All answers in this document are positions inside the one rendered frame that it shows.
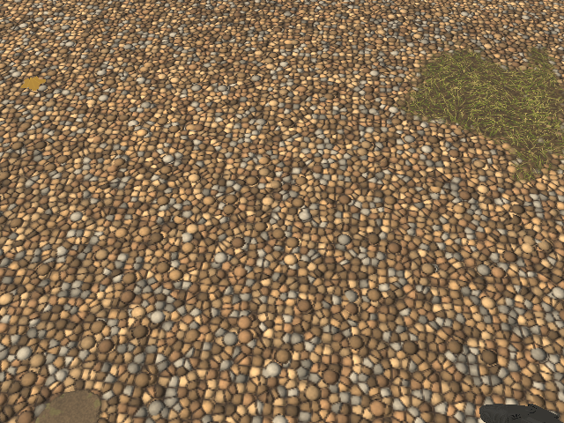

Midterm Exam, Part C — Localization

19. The robot right hand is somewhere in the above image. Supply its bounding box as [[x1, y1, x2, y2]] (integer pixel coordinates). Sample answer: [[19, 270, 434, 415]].
[[479, 404, 563, 423]]

